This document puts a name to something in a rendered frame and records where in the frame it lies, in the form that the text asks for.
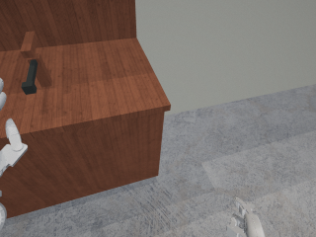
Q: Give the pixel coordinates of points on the tap lever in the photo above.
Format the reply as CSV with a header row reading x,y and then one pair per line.
x,y
29,86

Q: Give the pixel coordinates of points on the counter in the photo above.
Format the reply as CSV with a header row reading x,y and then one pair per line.
x,y
96,120

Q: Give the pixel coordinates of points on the robot left hand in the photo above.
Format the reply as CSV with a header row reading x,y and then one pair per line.
x,y
10,154

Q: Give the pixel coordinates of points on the robot right hand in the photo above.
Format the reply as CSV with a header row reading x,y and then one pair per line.
x,y
250,226

